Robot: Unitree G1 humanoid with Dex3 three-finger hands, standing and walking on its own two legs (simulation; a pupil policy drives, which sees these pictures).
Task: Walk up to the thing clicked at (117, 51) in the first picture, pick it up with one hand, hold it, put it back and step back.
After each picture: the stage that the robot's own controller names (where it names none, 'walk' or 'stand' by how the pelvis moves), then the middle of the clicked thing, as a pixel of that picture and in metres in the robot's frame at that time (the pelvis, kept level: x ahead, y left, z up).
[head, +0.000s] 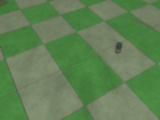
stand; (118, 47) +1.28 -0.43 -0.72
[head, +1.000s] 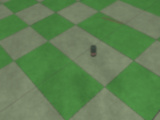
walk; (93, 51) +1.22 -0.05 -0.70
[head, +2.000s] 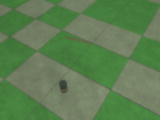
walk; (63, 86) +0.78 +0.19 -0.71
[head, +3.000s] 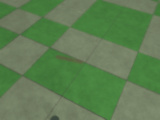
walk; out of the picture +0.48 +0.18 -0.70
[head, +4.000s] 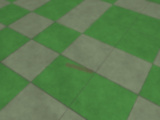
stand; out of the picture +0.38 +0.16 -0.72
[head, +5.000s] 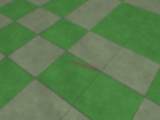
stand; out of the picture +0.37 +0.15 -0.71
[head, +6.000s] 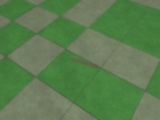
stand; out of the picture +0.38 +0.15 -0.71
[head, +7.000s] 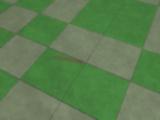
stand; out of the picture +0.36 +0.20 -0.70
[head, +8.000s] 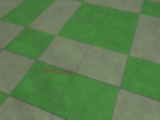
stand; out of the picture +0.32 +0.24 -0.72
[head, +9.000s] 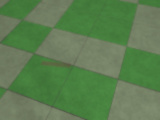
stand; out of the picture +0.33 +0.25 -0.71
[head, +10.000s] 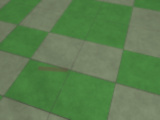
stand; out of the picture +0.30 +0.25 -0.72
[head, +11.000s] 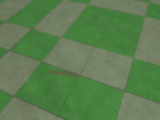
stand; out of the picture +0.32 +0.22 -0.72
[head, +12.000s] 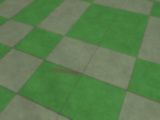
stand; out of the picture +0.33 +0.22 -0.72
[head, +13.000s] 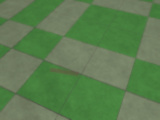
go down; out of the picture +0.33 +0.22 -0.72
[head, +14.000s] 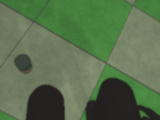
go down; (24, 64) +0.44 +0.20 -0.34
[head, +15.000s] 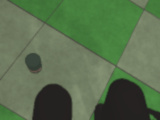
approach; (34, 63) +0.45 +0.19 -0.31
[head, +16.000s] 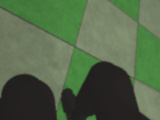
close in; out of the picture +0.45 +0.22 -0.23
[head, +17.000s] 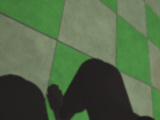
close; out of the picture +0.44 +0.24 -0.24
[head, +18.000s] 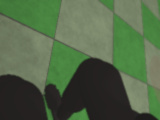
lift; out of the picture +0.42 +0.25 -0.24
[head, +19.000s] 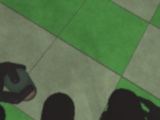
lift; (22, 86) +0.32 +0.21 -0.07
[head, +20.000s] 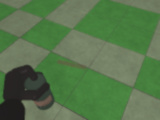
lift; (40, 92) +0.33 +0.15 +0.02
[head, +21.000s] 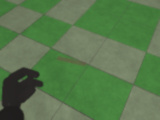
hold; out of the picture -0.17 -0.09 -0.64
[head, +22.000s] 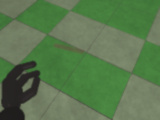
stand; out of the picture -0.24 -0.13 -0.67
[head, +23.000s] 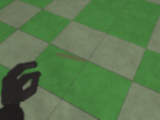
stand; out of the picture -0.25 -0.13 -0.69
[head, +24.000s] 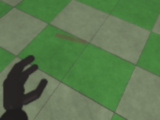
stand; out of the picture -0.23 -0.13 -0.62
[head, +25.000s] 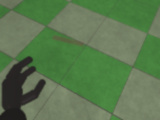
stand; out of the picture -0.24 -0.12 -0.63
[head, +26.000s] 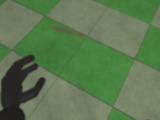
stand; out of the picture -0.24 -0.12 -0.60
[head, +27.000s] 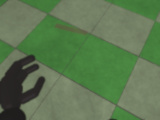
close; out of the picture -0.24 -0.11 -0.60
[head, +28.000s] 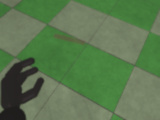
close; out of the picture -0.26 -0.09 -0.62
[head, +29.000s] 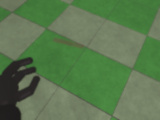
close; out of the picture -0.27 -0.08 -0.64
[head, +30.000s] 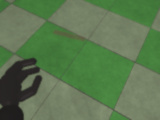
close; out of the picture -0.27 -0.07 -0.62
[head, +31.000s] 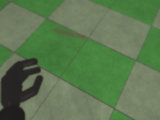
close; out of the picture -0.28 -0.06 -0.61
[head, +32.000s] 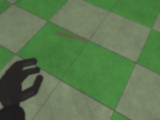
close; out of the picture -0.29 -0.04 -0.62
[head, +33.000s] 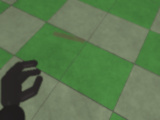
close; out of the picture -0.29 -0.03 -0.62
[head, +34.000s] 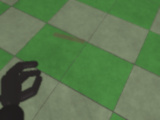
close; out of the picture -0.29 -0.03 -0.63
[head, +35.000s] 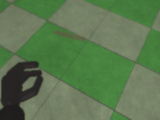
close; out of the picture -0.30 -0.03 -0.62
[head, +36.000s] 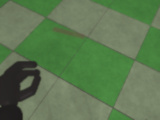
close; out of the picture -0.29 -0.02 -0.61
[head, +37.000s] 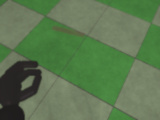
close; out of the picture -0.30 -0.01 -0.60
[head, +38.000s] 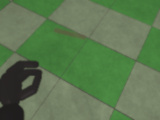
close; out of the picture -0.31 -0.01 -0.61
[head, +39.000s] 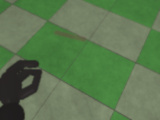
close; out of the picture -0.31 +0.00 -0.62
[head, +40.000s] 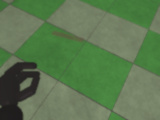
close; out of the picture -0.32 +0.01 -0.62
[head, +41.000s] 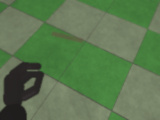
close; out of the picture -0.32 +0.02 -0.62
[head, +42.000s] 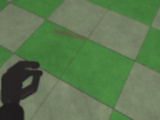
close; out of the picture -0.32 +0.01 -0.62
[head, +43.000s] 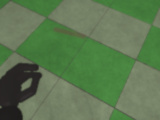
close; out of the picture -0.32 +0.00 -0.61
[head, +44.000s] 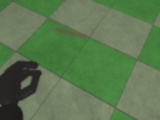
close; out of the picture -0.30 +0.00 -0.61
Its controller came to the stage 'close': yes
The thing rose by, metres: 0.70
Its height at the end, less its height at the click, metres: -0.02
